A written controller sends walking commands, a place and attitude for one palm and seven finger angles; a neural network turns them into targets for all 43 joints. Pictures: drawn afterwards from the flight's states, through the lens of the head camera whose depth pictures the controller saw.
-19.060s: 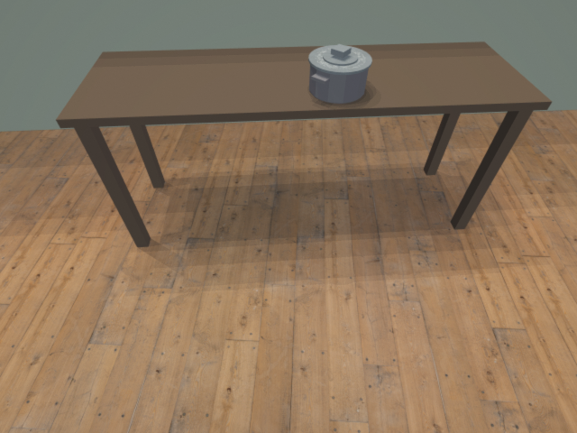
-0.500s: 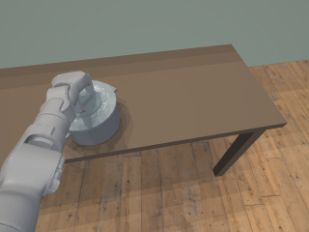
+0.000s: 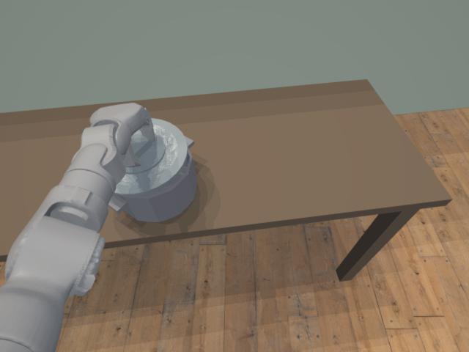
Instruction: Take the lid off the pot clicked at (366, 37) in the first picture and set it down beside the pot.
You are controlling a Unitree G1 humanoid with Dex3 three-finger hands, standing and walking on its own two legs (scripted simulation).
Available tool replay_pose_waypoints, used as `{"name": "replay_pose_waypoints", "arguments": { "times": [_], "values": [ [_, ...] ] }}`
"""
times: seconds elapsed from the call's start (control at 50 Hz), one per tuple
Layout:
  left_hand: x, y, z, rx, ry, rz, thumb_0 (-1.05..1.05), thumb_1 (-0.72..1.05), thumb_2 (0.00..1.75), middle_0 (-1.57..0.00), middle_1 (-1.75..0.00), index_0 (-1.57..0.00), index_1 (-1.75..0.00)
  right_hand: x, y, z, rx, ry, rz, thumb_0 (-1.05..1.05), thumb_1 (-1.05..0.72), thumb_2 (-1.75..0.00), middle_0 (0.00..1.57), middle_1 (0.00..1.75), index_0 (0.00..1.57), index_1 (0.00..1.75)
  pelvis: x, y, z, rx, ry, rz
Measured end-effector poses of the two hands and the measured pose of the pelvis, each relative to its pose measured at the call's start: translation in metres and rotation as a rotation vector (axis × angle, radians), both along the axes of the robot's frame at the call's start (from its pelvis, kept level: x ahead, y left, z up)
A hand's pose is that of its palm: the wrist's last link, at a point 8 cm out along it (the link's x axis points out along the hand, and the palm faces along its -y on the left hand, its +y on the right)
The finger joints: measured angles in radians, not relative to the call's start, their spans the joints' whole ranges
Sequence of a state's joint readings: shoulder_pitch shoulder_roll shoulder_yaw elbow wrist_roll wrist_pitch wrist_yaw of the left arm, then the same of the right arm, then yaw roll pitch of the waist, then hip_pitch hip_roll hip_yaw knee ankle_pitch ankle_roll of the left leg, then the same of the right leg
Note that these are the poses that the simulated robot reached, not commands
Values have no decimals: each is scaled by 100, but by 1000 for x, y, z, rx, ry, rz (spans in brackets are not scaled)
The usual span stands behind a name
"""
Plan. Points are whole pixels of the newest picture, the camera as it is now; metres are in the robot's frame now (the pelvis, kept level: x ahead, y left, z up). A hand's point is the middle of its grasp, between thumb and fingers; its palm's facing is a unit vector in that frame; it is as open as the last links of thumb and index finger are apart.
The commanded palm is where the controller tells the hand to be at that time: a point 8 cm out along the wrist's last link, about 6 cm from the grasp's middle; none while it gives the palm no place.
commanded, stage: lift the lid straight up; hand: left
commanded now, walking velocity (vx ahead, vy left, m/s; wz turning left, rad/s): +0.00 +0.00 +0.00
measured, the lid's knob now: (134, 145) +0.49 +0.18 +0.07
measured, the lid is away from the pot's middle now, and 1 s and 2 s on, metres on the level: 0.01 0.00 0.07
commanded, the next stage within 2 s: move the lid sideways beside the pot in 1.40 s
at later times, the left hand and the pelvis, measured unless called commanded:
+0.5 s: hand (126, 127) +0.47 +0.17 +0.13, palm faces -0.31 -0.07 -0.95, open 8.4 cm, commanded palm +0.47 +0.17 +0.20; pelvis +0.00 -0.01 +0.00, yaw +0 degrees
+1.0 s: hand (117, 107) +0.47 +0.17 +0.18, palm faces -0.25 -0.06 -0.97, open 8.4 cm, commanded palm +0.47 +0.17 +0.24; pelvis +0.00 +0.00 +0.00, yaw +1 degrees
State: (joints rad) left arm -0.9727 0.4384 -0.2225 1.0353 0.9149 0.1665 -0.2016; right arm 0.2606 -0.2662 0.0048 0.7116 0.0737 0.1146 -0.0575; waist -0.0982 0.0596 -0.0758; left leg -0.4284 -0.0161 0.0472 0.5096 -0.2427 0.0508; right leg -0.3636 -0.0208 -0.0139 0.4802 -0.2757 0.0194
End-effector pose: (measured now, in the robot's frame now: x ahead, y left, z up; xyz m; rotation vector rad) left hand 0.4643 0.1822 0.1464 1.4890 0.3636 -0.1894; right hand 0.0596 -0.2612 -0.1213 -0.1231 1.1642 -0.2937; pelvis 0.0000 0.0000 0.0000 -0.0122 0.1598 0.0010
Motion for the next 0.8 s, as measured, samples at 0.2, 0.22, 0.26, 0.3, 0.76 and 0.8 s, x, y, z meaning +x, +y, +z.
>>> {"name": "replay_pose_waypoints", "arguments": {
  "times": [0.2,0.22,0.26,0.3,0.76,0.8],
  "values": [
    [6,-8,21,-6,-45,-7,-3,10,81,-69,-101,-64,-97,-1,-3,1,-4,-9,0,1,-91,-90,20,30,20,30,0,-3,1,4,-5,-4],
    [6,-7,23,3,-47,-2,-3,10,81,-69,-101,-64,-97,-2,-4,1,-2,-8,-1,1,-91,-90,20,30,20,30,1,-3,2,4,-6,-4],
    [6,-7,26,13,-43,10,-3,10,81,-69,-101,-64,-97,-3,-4,1,3,-2,-2,1,-91,-90,20,30,20,30,1,-3,2,4,-9,-3],
    [6,-6,28,10,-35,22,-3,10,81,-69,-101,-64,-97,-4,-4,0,6,3,-1,1,-91,-90,20,30,20,30,1,-4,2,4,-12,-4],
    [5,-5,66,10,-72,14,-4,10,81,-70,-101,-64,-97,18,-2,5,14,-51,39,1,-91,-90,20,30,20,30,2,-4,4,6,-35,6],
    [4,-4,68,10,-66,19,-4,10,81,-70,-101,-64,-97,21,-1,5,17,-57,44,1,-91,-90,20,30,20,30,1,-3,4,6,-38,8]
  ]
}}
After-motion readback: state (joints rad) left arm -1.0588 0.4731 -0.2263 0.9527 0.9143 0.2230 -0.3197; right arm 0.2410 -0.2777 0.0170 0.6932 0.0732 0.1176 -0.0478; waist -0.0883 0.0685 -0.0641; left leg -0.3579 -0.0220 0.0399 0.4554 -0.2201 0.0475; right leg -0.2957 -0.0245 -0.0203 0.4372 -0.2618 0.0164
